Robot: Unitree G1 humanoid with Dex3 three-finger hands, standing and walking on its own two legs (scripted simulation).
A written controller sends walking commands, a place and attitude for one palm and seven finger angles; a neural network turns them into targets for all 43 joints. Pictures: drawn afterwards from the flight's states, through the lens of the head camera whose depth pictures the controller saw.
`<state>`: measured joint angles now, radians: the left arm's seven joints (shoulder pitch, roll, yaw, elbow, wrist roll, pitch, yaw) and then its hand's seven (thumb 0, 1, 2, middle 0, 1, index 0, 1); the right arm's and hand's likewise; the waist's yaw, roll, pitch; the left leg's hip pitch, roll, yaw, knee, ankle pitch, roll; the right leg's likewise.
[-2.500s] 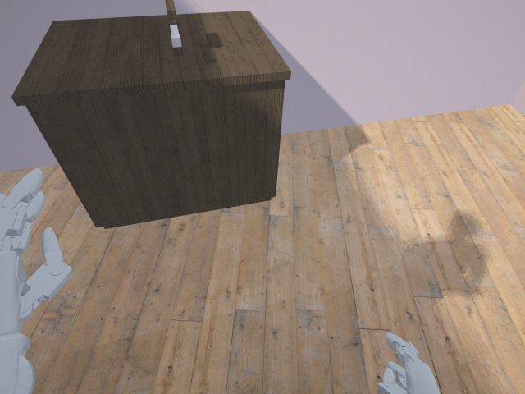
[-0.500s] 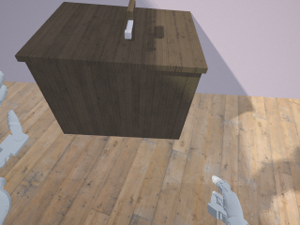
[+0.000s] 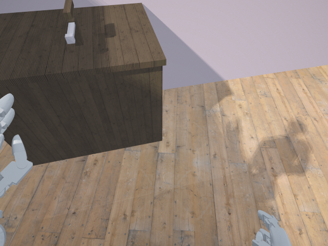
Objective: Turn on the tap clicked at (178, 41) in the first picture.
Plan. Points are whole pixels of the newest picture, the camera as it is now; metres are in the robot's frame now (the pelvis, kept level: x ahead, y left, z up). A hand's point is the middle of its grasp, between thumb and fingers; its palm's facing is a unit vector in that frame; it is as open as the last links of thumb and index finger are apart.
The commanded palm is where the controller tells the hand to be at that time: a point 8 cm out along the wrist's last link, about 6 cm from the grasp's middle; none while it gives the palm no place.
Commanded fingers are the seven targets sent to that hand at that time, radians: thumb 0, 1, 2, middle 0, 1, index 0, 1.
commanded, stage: take the last steps up to it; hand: left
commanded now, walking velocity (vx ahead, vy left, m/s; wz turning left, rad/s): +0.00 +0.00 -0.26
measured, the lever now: (70, 38) +0.80 +0.39 +0.09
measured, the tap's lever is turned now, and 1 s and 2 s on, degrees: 0 0 0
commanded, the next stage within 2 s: none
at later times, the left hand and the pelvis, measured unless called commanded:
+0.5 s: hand (42, 177) +0.20 +0.21 +0.16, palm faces +0.35 -0.86 -0.38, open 7.4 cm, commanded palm +0.14 +0.26 +0.18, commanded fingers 0.00 0.90 0.90 -0.20 -0.30 -0.20 -0.30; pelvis -0.03 -0.01 +0.00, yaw -3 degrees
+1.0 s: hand (39, 131) +0.28 +0.24 +0.19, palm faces +0.33 -0.83 -0.45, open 7.4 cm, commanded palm +0.23 +0.29 +0.18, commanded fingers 0.00 0.90 0.90 -0.20 -0.30 -0.20 -0.30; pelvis +0.05 +0.02 +0.00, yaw -4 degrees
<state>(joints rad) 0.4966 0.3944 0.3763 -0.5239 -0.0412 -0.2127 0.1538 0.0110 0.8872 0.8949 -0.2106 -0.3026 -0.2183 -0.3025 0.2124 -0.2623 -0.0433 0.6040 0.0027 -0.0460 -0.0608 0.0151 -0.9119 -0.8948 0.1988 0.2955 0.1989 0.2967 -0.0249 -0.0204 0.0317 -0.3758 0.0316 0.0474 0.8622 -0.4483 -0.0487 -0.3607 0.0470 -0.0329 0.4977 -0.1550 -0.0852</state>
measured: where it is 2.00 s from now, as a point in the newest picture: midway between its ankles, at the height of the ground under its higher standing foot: (155, 240)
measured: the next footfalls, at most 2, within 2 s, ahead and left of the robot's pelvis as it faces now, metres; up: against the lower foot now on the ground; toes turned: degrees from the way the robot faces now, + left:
left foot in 0.10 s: +0.01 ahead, +0.13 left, +0.00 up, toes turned +2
right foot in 0.38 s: -0.01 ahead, -0.12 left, +0.00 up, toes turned -10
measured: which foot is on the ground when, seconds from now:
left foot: up 0.00-0.08, down 0.10-0.40, up 0.42-0.68, down 0.70-1.00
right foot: down 0.00-0.12, up 0.14-0.36, down 0.38-0.72, up 0.74-1.00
